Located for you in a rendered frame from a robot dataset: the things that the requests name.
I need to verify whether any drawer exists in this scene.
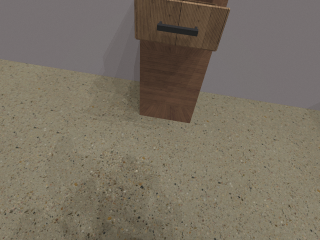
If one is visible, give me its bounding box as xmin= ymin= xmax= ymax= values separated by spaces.
xmin=134 ymin=0 xmax=230 ymax=52

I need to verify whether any handle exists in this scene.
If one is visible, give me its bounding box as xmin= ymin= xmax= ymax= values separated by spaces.
xmin=161 ymin=43 xmax=191 ymax=50
xmin=157 ymin=21 xmax=199 ymax=37

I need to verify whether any cabinet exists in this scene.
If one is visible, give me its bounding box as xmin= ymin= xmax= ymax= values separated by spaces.
xmin=139 ymin=0 xmax=228 ymax=124

